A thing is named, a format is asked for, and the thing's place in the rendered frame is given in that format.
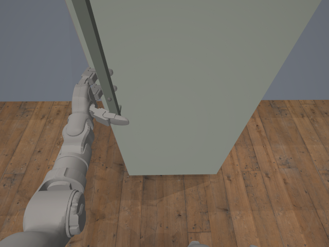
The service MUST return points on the handle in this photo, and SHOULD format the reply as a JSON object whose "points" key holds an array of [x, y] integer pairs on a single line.
{"points": [[88, 25]]}

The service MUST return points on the robot left hand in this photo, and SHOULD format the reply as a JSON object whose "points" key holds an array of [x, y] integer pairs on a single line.
{"points": [[83, 97]]}

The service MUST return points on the left robot forearm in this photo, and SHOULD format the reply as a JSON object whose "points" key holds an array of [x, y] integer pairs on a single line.
{"points": [[72, 163]]}

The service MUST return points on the fridge door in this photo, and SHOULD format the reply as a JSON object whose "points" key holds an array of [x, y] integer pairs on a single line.
{"points": [[190, 73]]}

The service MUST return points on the robot left upper arm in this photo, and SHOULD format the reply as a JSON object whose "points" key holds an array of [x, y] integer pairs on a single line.
{"points": [[52, 218]]}

